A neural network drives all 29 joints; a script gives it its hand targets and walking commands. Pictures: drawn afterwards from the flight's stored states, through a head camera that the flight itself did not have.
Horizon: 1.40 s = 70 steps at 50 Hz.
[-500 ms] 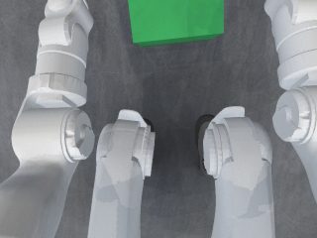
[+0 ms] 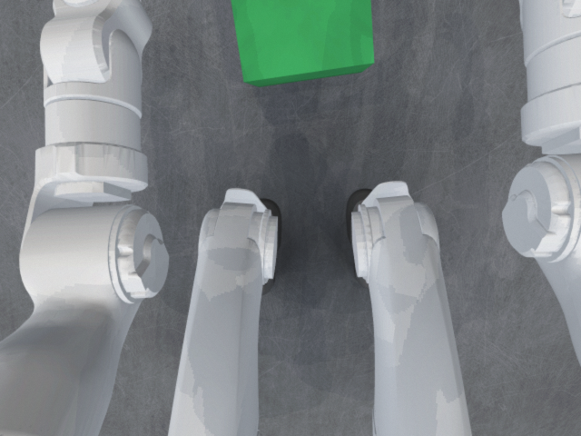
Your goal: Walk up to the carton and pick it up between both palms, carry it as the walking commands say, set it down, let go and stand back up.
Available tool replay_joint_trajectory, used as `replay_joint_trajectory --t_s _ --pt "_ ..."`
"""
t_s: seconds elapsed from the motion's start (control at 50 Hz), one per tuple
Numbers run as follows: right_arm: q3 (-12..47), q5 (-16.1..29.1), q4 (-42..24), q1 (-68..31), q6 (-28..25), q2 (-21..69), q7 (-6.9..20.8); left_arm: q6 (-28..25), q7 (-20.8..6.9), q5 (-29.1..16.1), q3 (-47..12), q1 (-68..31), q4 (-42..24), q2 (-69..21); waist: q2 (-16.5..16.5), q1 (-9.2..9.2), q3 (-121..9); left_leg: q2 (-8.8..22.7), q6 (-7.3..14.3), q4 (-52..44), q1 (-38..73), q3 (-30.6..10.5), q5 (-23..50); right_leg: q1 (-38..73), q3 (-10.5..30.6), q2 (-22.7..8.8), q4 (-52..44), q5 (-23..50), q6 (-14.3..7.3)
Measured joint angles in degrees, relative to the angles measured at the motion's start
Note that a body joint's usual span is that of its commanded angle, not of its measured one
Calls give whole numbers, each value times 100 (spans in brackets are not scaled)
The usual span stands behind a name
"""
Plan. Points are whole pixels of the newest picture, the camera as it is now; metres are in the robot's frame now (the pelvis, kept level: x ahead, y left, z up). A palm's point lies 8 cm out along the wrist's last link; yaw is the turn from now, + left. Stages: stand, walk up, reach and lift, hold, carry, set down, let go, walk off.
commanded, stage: set down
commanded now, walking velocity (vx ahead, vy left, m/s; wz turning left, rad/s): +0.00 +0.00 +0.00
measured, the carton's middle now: out of the picture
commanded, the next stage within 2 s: let go in 0.72 s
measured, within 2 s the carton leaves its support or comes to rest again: neither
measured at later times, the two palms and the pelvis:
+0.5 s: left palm out of the picture +0.56 +0.17 +0.01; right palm out of the picture +0.58 -0.19 +0.01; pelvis +0.00 +0.00 +0.13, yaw -2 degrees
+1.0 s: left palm out of the picture +0.50 +0.20 +0.06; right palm out of the picture +0.52 -0.22 +0.05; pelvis +0.03 +0.00 +0.20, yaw -4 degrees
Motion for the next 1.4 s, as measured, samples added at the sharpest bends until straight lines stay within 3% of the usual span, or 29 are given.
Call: replay_joint_trajectory --t_s 0.2,0.48,0.68,0.84,0.9,1.0,1.12,1.22,1.32,1.4 --pt "0 0 -193 1 253 -16 42 300 -32 -75 0 209 -460 97 0 95 -1 43 0 -992 773 -105 270 799 0 0 -1023 264 -16" --pt "0 0 -194 1 319 -59 181 409 -124 -45 0 290 -498 112 0 224 -1 126 0 -2631 2055 -240 826 2115 20 0 -2709 820 -33" --pt "0 0 -119 6 134 -60 276 327 -349 258 0 451 -501 112 -44 279 -70 197 -1 -3923 2874 -261 1292 2923 104 -1 -3985 1286 -37" --pt "-1 -1 -85 416 -22 -60 244 176 -590 521 0 793 -504 112 -122 279 -16 223 4 -4340 3251 -286 1390 3307 106 -7 -4414 1386 -35" --pt "-2 -2 -328 997 19 -33 96 167 -729 490 0 1368 -804 112 -121 280 16 232 23 -4428 3479 -291 1362 3544 106 -7 -4517 1362 -28" --pt "37 0 -1428 2470 215 146 -162 196 -1061 358 -160 2777 -1767 109 -121 280 8 254 63 -4673 4036 -305 1330 4122 106 -7 -4801 1342 -13" --pt "114 0 -2263 4028 188 545 -199 223 -1299 360 -480 4288 -2325 109 -121 280 -64 287 89 -5086 4962 -333 1342 5077 106 -7 -5268 1366 -10" --pt "114 0 -2361 5280 -139 764 -163 20 -1436 373 -632 5493 -2357 107 -121 280 -1027 301 114 -5443 5199 -359 1414 5342 107 -20 -5670 1448 -4" --pt "115 1 -2130 6417 -578 826 138 -371 -1614 403 -710 6603 -2172 -1 -92 281 -2480 301 122 -6048 5301 -394 1593 5467 108 -68 -6296 1618 0" --pt "116 -22 -1904 6930 -817 837 365 -618 -1718 455 -741 7119 -1985 -84 -86 280 -2923 305 122 -6488 5699 -396 1710 5854 107 -113 -6712 1721 -2"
